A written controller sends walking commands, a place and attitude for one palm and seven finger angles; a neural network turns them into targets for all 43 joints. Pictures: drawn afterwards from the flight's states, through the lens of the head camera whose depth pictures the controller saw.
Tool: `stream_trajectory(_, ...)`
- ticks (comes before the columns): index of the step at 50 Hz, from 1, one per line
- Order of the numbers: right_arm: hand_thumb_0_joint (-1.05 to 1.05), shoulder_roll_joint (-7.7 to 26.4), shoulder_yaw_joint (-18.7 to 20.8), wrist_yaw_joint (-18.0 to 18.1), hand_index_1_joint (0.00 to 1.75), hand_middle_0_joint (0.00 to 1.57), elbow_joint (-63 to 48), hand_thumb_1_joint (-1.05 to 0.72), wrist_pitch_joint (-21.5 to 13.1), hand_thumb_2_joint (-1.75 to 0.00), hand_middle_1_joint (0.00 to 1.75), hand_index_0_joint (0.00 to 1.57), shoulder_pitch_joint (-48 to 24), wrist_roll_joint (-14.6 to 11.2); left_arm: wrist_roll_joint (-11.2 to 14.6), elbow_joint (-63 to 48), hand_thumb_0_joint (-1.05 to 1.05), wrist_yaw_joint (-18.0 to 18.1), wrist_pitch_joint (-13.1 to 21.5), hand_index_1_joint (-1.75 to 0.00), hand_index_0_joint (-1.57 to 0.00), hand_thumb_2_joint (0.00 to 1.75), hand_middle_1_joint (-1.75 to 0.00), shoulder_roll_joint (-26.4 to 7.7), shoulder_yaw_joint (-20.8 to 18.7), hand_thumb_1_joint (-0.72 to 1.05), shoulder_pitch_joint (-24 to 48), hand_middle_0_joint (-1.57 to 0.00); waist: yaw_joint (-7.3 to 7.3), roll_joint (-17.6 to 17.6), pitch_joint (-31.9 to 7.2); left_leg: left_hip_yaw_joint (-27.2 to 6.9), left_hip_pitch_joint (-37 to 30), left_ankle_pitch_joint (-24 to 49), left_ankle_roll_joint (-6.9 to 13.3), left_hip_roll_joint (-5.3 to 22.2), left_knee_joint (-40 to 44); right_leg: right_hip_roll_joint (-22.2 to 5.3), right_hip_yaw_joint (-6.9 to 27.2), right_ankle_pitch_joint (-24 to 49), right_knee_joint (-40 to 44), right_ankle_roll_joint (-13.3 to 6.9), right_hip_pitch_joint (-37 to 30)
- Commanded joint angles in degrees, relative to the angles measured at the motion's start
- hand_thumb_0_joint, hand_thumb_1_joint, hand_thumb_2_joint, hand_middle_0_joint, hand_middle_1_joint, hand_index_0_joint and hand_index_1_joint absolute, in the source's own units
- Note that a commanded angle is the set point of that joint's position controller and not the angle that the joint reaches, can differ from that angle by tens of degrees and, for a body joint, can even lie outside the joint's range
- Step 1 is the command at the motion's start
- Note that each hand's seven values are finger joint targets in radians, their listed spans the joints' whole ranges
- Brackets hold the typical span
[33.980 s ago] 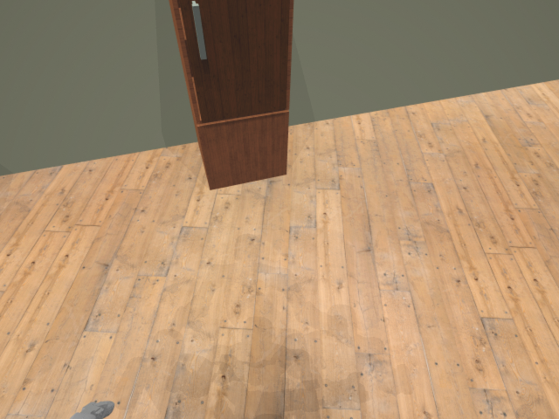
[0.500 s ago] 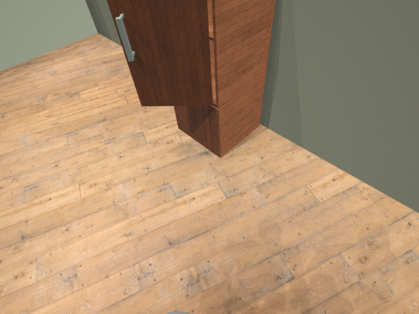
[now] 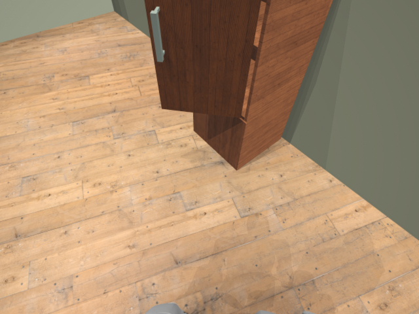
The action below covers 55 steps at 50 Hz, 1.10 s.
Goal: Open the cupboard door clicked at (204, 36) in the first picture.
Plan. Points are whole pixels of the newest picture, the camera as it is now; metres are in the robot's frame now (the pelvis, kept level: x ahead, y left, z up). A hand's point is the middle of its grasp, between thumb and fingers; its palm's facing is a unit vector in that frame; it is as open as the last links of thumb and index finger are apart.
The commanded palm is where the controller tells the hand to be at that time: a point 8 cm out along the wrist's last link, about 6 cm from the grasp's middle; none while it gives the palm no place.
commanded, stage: take the last steps up to it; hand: left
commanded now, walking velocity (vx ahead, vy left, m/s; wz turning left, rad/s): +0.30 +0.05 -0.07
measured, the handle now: (158, 35) +0.93 +0.27 +0.03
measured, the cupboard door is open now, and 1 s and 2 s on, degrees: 42 42 42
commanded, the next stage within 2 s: come to a stop and stand still in 0.68 s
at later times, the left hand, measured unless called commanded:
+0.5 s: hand (144, 267) +0.22 +0.17 -0.14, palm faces +0.01 -0.97 -0.24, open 7.1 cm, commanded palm none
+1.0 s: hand (133, 223) +0.33 +0.23 -0.17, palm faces +0.00 -0.99 -0.15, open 7.4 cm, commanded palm none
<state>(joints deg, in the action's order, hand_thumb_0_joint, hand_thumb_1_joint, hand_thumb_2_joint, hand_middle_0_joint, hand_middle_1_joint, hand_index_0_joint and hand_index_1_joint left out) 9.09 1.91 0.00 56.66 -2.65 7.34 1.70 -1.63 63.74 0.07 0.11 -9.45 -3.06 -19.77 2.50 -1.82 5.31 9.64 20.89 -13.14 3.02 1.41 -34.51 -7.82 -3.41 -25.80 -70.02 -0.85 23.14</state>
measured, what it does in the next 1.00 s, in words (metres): walks ahead: right foot, then left foot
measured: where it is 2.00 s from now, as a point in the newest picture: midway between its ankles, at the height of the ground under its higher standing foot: (210, 292)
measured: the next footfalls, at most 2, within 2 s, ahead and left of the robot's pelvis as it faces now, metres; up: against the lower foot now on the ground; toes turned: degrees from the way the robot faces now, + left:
right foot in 0.32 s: +0.18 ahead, -0.11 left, +0.00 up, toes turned -10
left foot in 0.74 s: +0.36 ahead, +0.12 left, +0.00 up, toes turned +0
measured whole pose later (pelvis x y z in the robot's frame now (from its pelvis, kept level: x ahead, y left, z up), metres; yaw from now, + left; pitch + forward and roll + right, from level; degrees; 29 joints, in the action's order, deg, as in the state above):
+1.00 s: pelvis +0.30 +0.06 +0.02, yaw -4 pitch +0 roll -1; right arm 8.5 1.2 2.8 58.9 -0.9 8.2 1.3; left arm -1.4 60.2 0.9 -2.0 -9.6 -2.9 -13.2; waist 1.1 -2.4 3.8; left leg 9.6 16.5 -10.8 4.2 1.1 -26.9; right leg -3.0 -1.7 -23.3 -57.5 1.6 27.0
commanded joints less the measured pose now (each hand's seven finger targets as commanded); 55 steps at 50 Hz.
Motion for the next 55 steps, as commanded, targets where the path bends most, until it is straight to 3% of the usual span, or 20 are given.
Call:
stream_trajectory(1, 0.0, 7.62, 1.63, 1.15, 0.3, 0.2, 0.21, -0.9, -0.86, -0.9, 0.3, 0.2, 8.78, -0.06, -0.12, -4.75, 0.0, -0.37, 1.03, -0.3, -0.2, 0.9, -0.3, -0.86, -0.66, 0.9, -1.7, -0.2, -1.25, 7.43, -3.71, -15.37, -4.87, -4.53, 6.53, 15.27, 24.87, -0.92, 0.97, 6.53, 1.13, 0.07, 7.68)
stream_trajectory(5, 0.0, 7.49, 2.17, 0.77, 0.3, 0.2, -0.23, -0.9, -0.82, -0.9, 0.3, 0.2, 8.61, 0.05, -0.12, -7.45, 0.0, -0.83, 0.23, -0.3, -0.2, 0.9, -0.3, -0.85, -0.92, 0.9, 2.06, -0.2, -0.83, 6.09, -1.65, -11.3, -3.92, -6.96, 7.53, 14.37, 27.79, -0.88, 0.5, 11.13, 13.03, 0.61, 6.57)
stream_trajectory(11, 0.0, 8.63, 2.39, 0.2, 0.3, 0.2, 1.28, -0.9, -0.45, -0.9, 0.3, 0.2, 11.18, 0.36, -0.19, -11.17, 0.0, -1.08, 0.98, -0.3, -0.2, 0.9, -0.3, -2.43, -1.0, 0.9, 8.24, -0.2, -1.8, 2.57, -1.19, -11.25, -6.04, -8.53, 7.93, 14.98, 24.83, 1.59, -1.16, 9.96, 29.53, 0.73, -1.38)
stream_trajectory(14, 0.0, 7.6, 1.66, 0.19, 0.3, 0.2, 2.18, -0.9, -0.26, -0.9, 0.3, 0.2, 11.06, -0.05, -0.33, -9.22, 0.0, -0.79, 1.84, -0.3, -0.2, 0.9, -0.3, -4.35, -1.39, 0.9, 2.2, -0.2, 1.06, -0.13, -3.71, -7.04, -3.54, -8.33, 3.57, 9.63, 13.4, 3.39, -1.87, 11.81, 41.67, 0.2, -15.78)
stream_trajectory(15, 0.0, 5.8, 1.31, -0.08, 0.3, 0.2, 1.77, -0.9, -0.43, -0.9, 0.3, 0.2, 10.85, -0.56, -0.52, -7.48, 0.0, -0.44, 2.59, -0.3, -0.2, 0.9, -0.3, -7.83, -2.16, 0.9, -3.81, -0.2, 3.44, -7.49, -6.22, -1.75, 3.53, -9.49, 0.69, 3.8, 0.49, -3.59, 8.15, 7.25, 47.13, -2.65, -25.35)
stream_trajectory(16, 0.0, 4.24, 1.03, -0.65, 0.3, 0.2, 0.05, -0.9, -0.59, -0.9, 0.3, 0.2, 10.18, -0.57, -0.27, -5.75, 0.0, 0.02, 2.95, -0.3, -0.2, 0.9, -0.3, -12.57, -3.07, 0.9, -9.4, -0.2, 4.64, -19.34, -6.17, 1.6, 15.87, -18.99, -1.95, -2.67, -15.71, -15.89, 27.5, 10.19, 55.15, -8.99, -33.33)
stream_trajectory(17, 0.0, 7.14, 1.29, -0.47, 0.3, 0.2, -0.27, -0.9, -0.27, -0.9, 0.3, 0.2, 7.75, -0.15, 0.48, -5.13, 0.0, 0.49, 3.53, -0.3, -0.2, 0.9, -0.3, -12.41, -3.1, 0.9, -10.08, -0.2, 4.87, -18.39, -6.31, -5.89, 18.06, -19.25, -1.9, -0.38, -26.29, -18.59, 32.03, 16.53, 57.46, -11.56, -30.52)
stream_trajectory(19, 0.0, 5.8, 1.53, -0.31, 0.3, 0.2, 0.67, -0.9, -0.12, -0.9, 0.3, 0.2, 5.58, -0.51, 0.62, -6.6, 0.0, 0.88, 3.87, -0.3, -0.2, 0.9, -0.3, -8.56, -1.77, 0.9, -2.94, -0.2, 1.28, -5.17, -3.21, -10.4, 18.92, -9.14, -2.82, 2.72, -31.21, -15.27, 21.68, 21.74, 56.66, -10.42, -24.84)
stream_trajectory(20, 0.0, 4.5, 1.33, -0.46, 0.3, 0.2, 1.51, -0.9, 0.25, -0.9, 0.3, 0.2, 6.56, -0.37, 0.73, -6.87, 0.0, 0.85, 4.26, -0.3, -0.2, 0.9, -0.3, -6.89, -1.3, 0.9, -1.45, -0.2, 0.03, -2.43, -3.98, -10.27, 16.44, -5.37, -3.49, 3.51, -29.84, -12.88, 15.56, 25.27, 56.95, -8.71, -22.59)
stream_trajectory(23, 0.0, 2.34, 1.19, -0.81, 0.3, 0.2, 2.96, -0.9, 1.38, -0.9, 0.3, 0.2, 9.39, -0.14, 0.56, -6.02, 0.0, 0.84, 5.14, -0.3, -0.2, 0.9, -0.3, -4.51, -0.91, 0.9, -1.19, -0.2, -1.78, -3.49, -4.15, -8.21, 12.91, -1.11, -4.92, 4.21, -24.29, -9.4, 5.73, 33.17, 57.37, -6.99, -19.63)
stream_trajectory(32, 0.0, 2.27, 0.64, -1.71, 0.3, 0.2, 0.03, -0.9, 0.75, -0.9, 0.3, 0.2, 1.12, -0.62, 0.16, -1.34, 0.0, 0.62, 4.42, -0.3, -0.2, 0.9, -0.3, -7.92, -0.76, 0.9, -3.24, -0.2, -0.3, -7.92, -1.41, -3.26, 6.39, -0.34, -3.96, 0.99, -2.53, -9.04, 1.96, 34.66, 54.44, -6.55, -20.32)
stream_trajectory(35, 0.0, 4.35, 0.77, -0.88, 0.3, 0.2, 2.41, -0.9, -0.11, -0.9, 0.3, 0.2, 8.17, -0.32, 0.49, -0.83, 0.0, 0.82, 3.65, -0.3, -0.2, 0.9, -0.3, -7.97, -0.87, 0.9, -1.76, -0.2, -4.47, -4.89, -3.55, -1.33, -9.62, 4.24, -2.69, -1.53, 8.22, -6.53, -0.66, 36.78, 44.18, -4.24, -15.09)
stream_trajectory(36, 0.0, 7.97, 1.55, -0.4, 0.3, 0.2, 4.17, -0.9, -0.48, -0.9, 0.3, 0.2, 14.59, -0.07, 0.53, -1.19, 0.0, 0.63, 3.34, -0.3, -0.2, 0.9, -0.3, -6.49, -0.56, 0.9, -2.51, -0.2, -6.69, 2.34, -7.71, -5.31, -20.98, 8.99, -1.36, 2.48, 8.82, -3.41, -2.4, 28.68, 33.32, -2.66, -8.83)
stream_trajectory(37, 0.0, 13.78, 3.02, 0.49, 0.3, 0.2, 4.86, -0.9, -0.56, -0.9, 0.3, 0.2, 20.04, 0.71, 1.09, -2.16, 0.0, 0.47, 3.07, -0.3, -0.2, 0.9, -0.3, -3.39, -0.2, 0.9, -4.73, -0.2, -7.94, 15.7, -12.74, -21.79, -31.06, 16.31, 4.78, 15.98, 9.7, 3.91, -6.82, 4.44, 19.93, -0.17, 3.12)
stream_trajectory(38, 0.0, 15.3, 3.14, 1.0, 0.3, 0.2, 5.27, -0.9, 0.28, -0.9, 0.3, 0.2, 24.03, 0.22, 0.87, -4.39, 0.0, 0.69, 3.31, -0.3, -0.2, 0.9, -0.3, -2.62, 0.32, 0.9, -1.27, -0.2, -9.38, 15.73, -12.77, -26.91, -28.97, 21.9, 9.04, 21.49, 14.43, 6.61, -3.76, -10.95, 7.5, -0.76, 6.47)
stream_trajectory(39, 0.0, 14.34, 2.73, 1.47, 0.3, 0.2, 4.56, -0.9, 0.31, -0.9, 0.3, 0.2, 19.83, 0.02, 0.69, -4.75, 0.0, 1.2, 2.78, -0.3, -0.2, 0.9, -0.3, -1.99, 0.43, 0.9, 0.08, -0.2, -7.51, 16.15, -12.71, -26.89, -24.11, 15.14, 9.63, 22.11, 16.39, 4.69, 0.22, -9.89, 0.77, -1.25, 8.77)
stream_trajectory(41, 0.0, 8.45, 0.98, 2.02, 0.3, 0.2, 0.98, -0.9, 0.32, -0.9, 0.3, 0.2, 9.21, -0.27, 0.75, -3.09, 0.0, 1.06, 1.72, -0.3, -0.2, 0.9, -0.3, -1.91, 0.51, 0.9, 0.78, -0.2, -3.59, 9.06, -4.37, -20.92, -8.89, 16.0, 7.66, 19.27, 19.35, 0.81, 4.28, -1.17, 2.95, 0.08, 5.58)
stream_trajectory(44, 0.0, 7.21, -0.15, 2.87, 0.3, 0.2, 0.68, -0.9, 0.28, -0.9, 0.3, 0.2, 4.84, -0.53, 0.96, -0.75, 0.0, 1.15, -0.83, -0.3, -0.2, 0.9, -0.3, -0.61, 0.65, 0.9, -4.24, -0.2, -0.62, 5.65, -5.91, -12.51, -4.65, 27.97, 5.3, 16.72, 18.96, 1.67, 3.76, 3.22, 12.19, 2.32, -2.95)
stream_trajectory(49, 0.0, 9.79, 1.74, 3.57, 0.3, 0.2, 0.83, -0.9, 2.24, -0.9, 0.3, 0.2, 6.1, -0.34, 0.22, -4.56, 0.0, 1.05, -3.38, -0.3, -0.2, 0.9, -0.3, -3.35, -1.22, 0.9, -0.44, -0.2, -1.97, 5.51, -6.87, -14.09, -7.38, 26.22, 7.39, 19.79, 17.54, 3.95, 4.28, 2.97, 8.15, 3.02, 3.0)
stream_trajectory(55, 0.0, 10.08, 2.66, 3.09, 0.3, 0.2, 0.94, -0.9, 2.66, -0.9, 0.3, 0.2, 6.87, 0.02, 0.19, -8.5, 0.0, 0.84, -3.35, -0.3, -0.2, 0.9, -0.3, -3.41, -1.01, 0.9, 5.49, -0.2, -3.27, 10.96, -7.89, -12.62, -10.5, 25.57, 6.7, 17.55, 15.65, 4.96, 2.39, 1.73, 17.04, 2.92, 1.89)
